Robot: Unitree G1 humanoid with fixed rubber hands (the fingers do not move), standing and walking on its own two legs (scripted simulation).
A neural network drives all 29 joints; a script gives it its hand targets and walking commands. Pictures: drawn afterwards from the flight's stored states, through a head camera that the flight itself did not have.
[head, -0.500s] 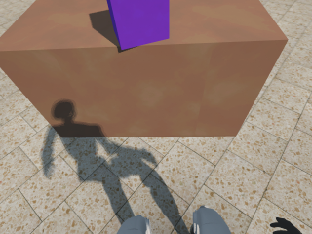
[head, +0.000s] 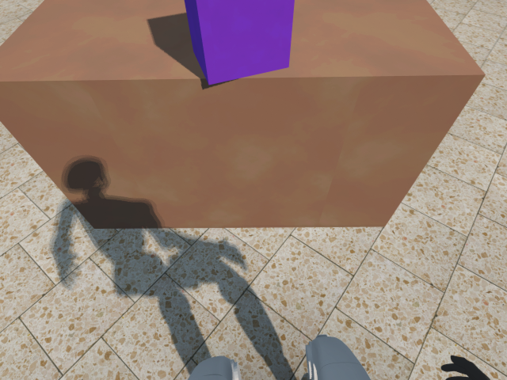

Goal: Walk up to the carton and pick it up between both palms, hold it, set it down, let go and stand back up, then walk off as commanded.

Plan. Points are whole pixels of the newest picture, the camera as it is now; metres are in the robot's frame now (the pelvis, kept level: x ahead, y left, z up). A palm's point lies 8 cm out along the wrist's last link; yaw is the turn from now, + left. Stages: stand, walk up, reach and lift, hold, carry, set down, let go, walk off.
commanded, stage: walk up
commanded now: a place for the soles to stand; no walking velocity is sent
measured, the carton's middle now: (237, 14) +0.85 +0.04 +0.14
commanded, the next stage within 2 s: none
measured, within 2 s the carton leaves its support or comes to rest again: neither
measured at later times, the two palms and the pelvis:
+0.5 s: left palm out of the picture +0.10 +0.33 -0.08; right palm out of the picture +0.10 -0.33 -0.08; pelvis +0.01 -0.01 +0.00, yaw -3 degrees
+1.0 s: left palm out of the picture +0.11 +0.32 -0.07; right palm out of the picture +0.09 -0.34 -0.08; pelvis +0.00 -0.01 +0.00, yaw -4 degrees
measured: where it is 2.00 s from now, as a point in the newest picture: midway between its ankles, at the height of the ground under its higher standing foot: (278, 357)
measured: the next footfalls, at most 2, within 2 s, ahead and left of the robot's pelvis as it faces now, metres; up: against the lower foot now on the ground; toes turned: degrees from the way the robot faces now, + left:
right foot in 0.06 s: +0.10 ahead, -0.17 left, +0.00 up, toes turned -4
left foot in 1.58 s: +0.28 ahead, +0.07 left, +0.00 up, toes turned +3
